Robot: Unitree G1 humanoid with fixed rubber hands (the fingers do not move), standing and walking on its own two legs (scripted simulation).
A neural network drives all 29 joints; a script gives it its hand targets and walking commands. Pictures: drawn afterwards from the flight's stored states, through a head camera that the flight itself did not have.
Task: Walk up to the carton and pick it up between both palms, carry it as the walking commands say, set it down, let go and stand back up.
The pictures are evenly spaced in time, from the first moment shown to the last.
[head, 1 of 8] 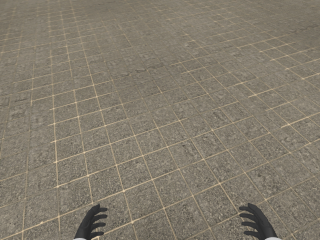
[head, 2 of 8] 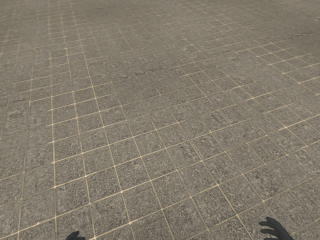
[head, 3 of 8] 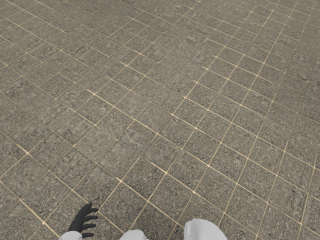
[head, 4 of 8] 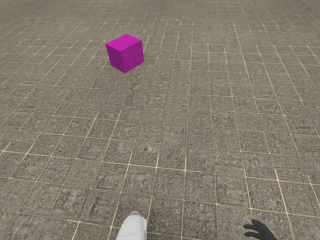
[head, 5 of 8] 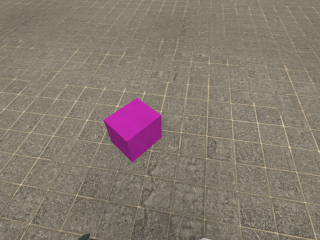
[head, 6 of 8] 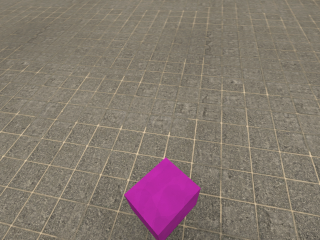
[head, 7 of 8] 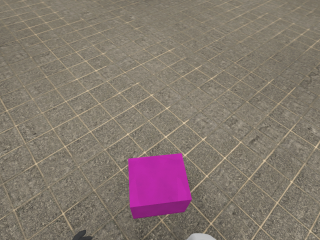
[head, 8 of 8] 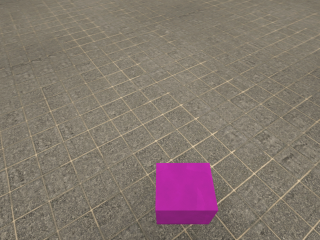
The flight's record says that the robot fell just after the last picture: no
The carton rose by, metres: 0.00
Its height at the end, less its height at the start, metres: +0.00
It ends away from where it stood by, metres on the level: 0.00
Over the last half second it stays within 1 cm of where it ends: yes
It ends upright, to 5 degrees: yes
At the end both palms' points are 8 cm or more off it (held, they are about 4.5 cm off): yes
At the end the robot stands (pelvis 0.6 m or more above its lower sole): yes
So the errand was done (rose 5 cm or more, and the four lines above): no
